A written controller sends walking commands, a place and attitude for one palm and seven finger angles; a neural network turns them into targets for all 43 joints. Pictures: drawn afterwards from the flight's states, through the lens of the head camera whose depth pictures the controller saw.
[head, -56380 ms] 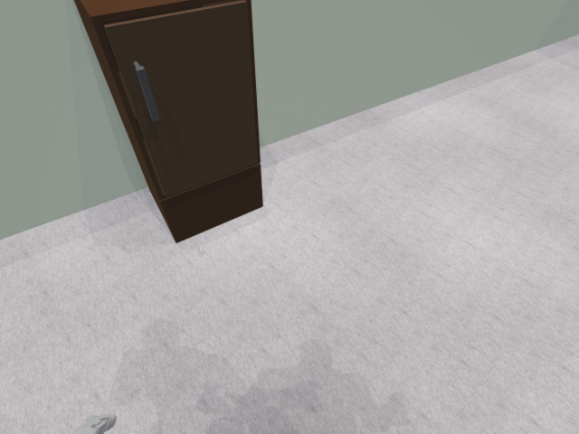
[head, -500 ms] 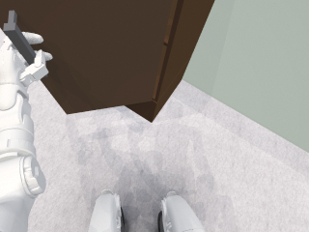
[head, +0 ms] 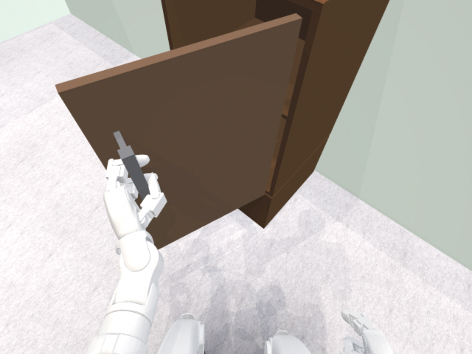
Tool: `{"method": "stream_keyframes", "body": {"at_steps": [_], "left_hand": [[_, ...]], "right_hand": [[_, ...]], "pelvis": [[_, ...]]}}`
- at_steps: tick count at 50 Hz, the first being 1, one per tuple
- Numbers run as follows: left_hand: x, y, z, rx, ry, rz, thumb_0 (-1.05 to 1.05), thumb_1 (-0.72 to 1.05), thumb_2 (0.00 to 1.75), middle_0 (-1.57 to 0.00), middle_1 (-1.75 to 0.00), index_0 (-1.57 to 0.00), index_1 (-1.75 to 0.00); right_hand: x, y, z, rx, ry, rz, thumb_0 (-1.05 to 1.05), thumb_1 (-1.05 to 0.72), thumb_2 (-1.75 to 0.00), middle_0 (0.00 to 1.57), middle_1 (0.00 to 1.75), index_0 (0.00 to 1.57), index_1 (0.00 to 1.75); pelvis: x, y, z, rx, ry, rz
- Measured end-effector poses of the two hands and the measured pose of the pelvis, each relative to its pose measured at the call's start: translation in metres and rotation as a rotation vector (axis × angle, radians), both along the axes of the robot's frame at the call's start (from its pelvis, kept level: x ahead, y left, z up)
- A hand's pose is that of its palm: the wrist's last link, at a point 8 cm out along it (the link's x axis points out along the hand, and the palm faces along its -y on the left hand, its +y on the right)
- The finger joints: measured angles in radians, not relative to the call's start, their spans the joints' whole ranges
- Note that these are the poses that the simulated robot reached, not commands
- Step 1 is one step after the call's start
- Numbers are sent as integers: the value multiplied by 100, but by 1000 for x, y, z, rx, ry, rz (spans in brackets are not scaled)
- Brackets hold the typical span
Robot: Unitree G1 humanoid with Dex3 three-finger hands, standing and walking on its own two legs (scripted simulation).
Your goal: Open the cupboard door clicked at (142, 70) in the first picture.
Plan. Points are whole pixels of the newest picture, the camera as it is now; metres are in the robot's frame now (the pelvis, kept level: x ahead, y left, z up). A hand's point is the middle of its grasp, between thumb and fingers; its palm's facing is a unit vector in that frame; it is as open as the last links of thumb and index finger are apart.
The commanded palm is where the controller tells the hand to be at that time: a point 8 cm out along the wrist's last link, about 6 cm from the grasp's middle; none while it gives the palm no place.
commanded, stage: pull the door open along its arc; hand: left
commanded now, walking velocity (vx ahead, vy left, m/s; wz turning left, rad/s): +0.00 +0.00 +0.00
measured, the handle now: (135, 171) +0.41 +0.19 +0.05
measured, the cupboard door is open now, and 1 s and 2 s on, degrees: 71 88 94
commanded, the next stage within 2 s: open thumb and fingers to let go in 0.32 s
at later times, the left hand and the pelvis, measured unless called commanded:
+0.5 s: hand (210, 238) +0.30 +0.05 +0.04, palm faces +0.41 -0.91 -0.01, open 5.8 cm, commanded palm +0.26 +0.10 +0.04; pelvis -0.01 -0.03 +0.00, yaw +3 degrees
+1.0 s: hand (200, 234) +0.30 +0.07 +0.03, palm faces +0.41 -0.91 -0.01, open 13.3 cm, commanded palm +0.25 +0.10 +0.04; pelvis +0.01 -0.02 +0.00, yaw +3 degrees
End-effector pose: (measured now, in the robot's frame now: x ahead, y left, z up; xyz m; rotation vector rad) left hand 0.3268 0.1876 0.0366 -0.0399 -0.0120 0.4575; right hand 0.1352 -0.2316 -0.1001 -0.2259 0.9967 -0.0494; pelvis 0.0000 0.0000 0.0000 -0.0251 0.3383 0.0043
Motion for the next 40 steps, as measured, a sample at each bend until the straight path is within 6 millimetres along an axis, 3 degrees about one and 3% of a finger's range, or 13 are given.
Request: {"method": "stream_keyframes", "body": {"at_steps": [7,22,31,40], "left_hand": [[-32,-35,1,30,12,46,1,72,78,-35,-133,-35,-133],[-77,-93,4,24,48,-41,2,71,76,-33,-133,-36,-135],[-60,-82,-1,35,30,13,1,60,76,-38,-132,-38,-133],[-60,-77,1,16,60,3,1,14,57,-35,-127,-37,-127]], "right_hand": [[9,3,-1,26,-29,47,1,-91,-90,20,30,20,30],[11,-17,3,18,-92,57,1,-91,-90,20,30,20,30],[25,-18,-5,0,-95,67,1,-91,-90,20,30,20,30],[29,-9,-3,20,-79,70,1,-91,-90,20,30,20,30]], "pelvis": [[-6,-13,1,9,-33,23],[-7,-32,6,33,-67,37],[-8,-37,-1,35,-47,46],[3,-29,4,33,-37,43]]}}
